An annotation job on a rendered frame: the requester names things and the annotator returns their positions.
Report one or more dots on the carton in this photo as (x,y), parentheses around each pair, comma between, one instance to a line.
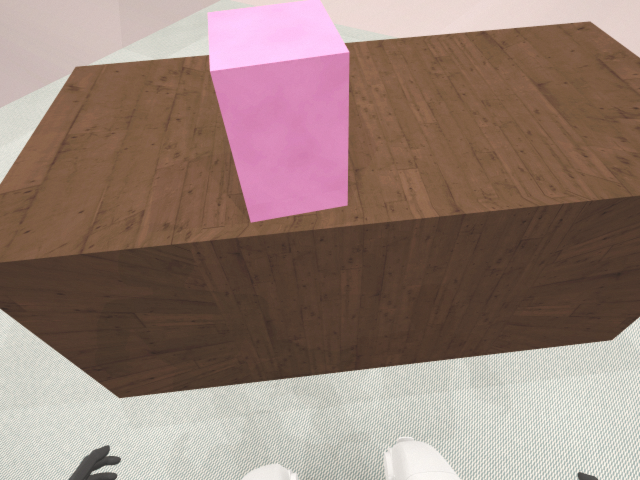
(281,77)

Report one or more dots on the pedestal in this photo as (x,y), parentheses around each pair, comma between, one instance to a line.
(493,207)

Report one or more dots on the right robot thigh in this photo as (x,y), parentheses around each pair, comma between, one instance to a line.
(414,460)

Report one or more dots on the robot left hand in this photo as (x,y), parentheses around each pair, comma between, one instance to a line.
(95,460)

